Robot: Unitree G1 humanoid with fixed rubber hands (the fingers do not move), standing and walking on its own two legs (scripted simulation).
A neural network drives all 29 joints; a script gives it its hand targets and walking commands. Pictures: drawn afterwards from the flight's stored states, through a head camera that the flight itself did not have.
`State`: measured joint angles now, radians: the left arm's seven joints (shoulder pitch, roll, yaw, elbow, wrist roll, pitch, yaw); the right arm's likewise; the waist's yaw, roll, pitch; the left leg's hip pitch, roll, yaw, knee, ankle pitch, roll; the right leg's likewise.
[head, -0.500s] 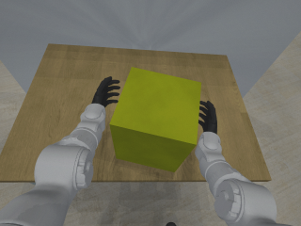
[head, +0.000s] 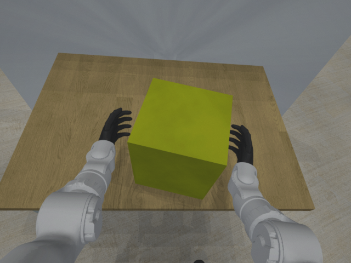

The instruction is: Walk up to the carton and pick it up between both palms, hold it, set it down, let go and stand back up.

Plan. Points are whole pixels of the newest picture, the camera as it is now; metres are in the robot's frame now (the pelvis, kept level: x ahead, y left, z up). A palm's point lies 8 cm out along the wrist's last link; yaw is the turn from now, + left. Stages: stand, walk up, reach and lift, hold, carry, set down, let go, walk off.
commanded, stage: set down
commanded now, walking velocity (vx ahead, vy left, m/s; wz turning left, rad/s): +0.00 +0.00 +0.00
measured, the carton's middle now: (179, 143) +0.44 -0.02 -0.06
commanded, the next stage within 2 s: none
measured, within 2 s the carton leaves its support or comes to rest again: neither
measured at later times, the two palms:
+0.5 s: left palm (99, 164) +0.37 +0.18 -0.04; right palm (247, 184) +0.31 -0.17 -0.03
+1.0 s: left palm (80, 186) +0.32 +0.22 -0.04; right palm (247, 203) +0.26 -0.17 -0.03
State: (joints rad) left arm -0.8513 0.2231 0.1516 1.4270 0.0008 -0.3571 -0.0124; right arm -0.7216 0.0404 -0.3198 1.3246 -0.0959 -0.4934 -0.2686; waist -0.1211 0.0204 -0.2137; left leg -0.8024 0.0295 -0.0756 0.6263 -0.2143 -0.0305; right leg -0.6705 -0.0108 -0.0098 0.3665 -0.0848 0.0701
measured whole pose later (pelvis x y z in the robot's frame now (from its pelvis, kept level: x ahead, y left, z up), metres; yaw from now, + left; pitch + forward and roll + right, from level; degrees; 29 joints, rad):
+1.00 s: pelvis -0.01 +0.00 +0.00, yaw +0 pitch +18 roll -5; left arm -0.33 0.28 0.15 0.97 -0.02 -0.38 -0.14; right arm -0.26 0.07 -0.09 1.00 -0.03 -0.62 -0.31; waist -0.09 0.03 -0.15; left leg -0.72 0.03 -0.07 0.63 -0.21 -0.02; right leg -0.60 -0.01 -0.01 0.38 -0.09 0.07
